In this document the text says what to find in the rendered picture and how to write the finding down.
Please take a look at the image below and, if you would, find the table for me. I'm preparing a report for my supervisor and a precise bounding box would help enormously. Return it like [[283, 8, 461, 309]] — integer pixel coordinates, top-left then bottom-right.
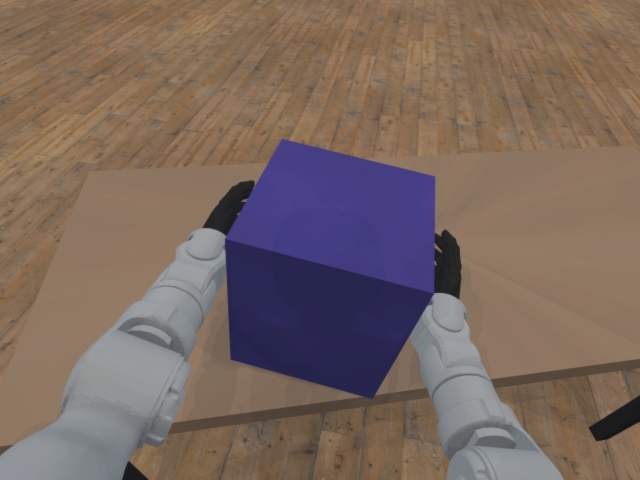
[[0, 146, 640, 480]]

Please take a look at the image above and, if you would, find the robot right upper arm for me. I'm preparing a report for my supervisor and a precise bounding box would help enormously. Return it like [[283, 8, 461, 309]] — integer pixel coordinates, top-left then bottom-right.
[[447, 445, 563, 480]]

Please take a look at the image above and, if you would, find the left robot hand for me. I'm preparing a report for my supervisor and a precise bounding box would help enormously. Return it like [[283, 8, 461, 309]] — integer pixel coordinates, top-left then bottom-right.
[[203, 180, 255, 236]]

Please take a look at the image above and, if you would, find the carton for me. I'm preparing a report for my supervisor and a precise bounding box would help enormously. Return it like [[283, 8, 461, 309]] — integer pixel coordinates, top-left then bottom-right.
[[225, 139, 435, 399]]

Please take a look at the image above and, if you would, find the right robot hand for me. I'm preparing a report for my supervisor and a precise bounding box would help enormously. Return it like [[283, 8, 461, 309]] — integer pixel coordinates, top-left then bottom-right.
[[434, 230, 462, 299]]

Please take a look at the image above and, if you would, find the robot left upper arm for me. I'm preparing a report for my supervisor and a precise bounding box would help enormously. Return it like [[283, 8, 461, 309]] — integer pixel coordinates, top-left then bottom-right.
[[0, 330, 192, 480]]

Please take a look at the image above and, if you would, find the robot right forearm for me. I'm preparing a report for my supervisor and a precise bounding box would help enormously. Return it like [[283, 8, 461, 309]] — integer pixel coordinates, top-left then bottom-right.
[[410, 293, 564, 480]]

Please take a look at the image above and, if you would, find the robot left forearm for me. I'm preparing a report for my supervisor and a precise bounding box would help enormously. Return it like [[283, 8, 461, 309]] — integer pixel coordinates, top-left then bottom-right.
[[61, 228, 226, 415]]

